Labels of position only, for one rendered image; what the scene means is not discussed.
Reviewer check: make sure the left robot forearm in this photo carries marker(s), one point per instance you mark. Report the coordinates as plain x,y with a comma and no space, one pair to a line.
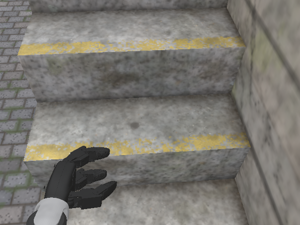
50,211

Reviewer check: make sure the left robot hand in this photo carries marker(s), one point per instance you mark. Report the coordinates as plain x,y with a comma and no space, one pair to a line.
66,180

